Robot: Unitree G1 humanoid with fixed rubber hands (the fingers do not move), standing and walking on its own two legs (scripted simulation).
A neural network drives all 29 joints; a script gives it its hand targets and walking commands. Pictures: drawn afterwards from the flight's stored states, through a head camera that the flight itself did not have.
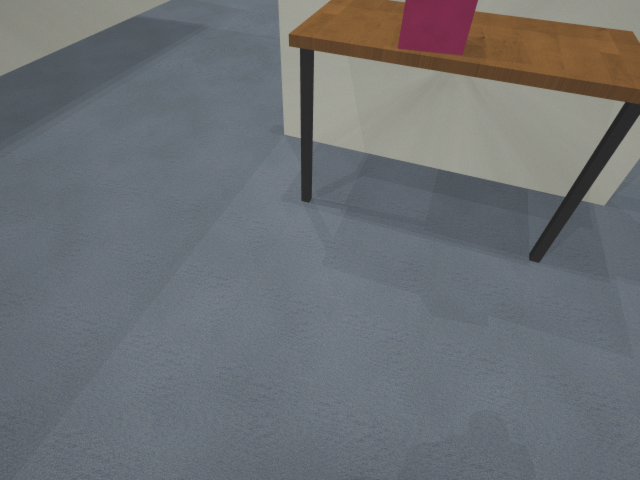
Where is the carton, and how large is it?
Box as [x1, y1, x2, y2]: [398, 0, 477, 54]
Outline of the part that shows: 405,1 398,48 462,54 477,0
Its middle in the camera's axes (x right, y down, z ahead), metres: +0.39 -0.77 +1.24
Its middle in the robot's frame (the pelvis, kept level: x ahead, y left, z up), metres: +1.46 -0.38 +0.13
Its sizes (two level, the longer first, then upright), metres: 0.210 0.200 0.250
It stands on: a table, 0.78 m high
